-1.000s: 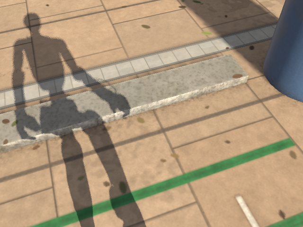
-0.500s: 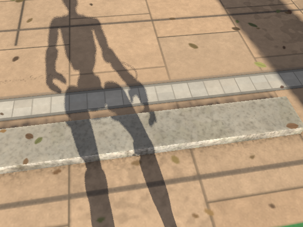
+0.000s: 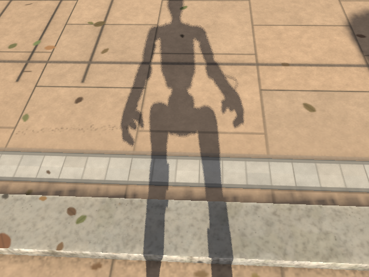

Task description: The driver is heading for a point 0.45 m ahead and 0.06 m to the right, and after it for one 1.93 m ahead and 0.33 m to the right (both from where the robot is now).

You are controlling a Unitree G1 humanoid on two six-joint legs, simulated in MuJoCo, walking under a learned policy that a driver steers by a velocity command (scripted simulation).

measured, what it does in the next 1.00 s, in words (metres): walks ahead, turning right: left foot, then right foot 0.03 m higher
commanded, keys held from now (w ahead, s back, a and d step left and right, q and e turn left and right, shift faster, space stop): w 0.22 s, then w+e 0.18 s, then e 0.50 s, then no key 0.10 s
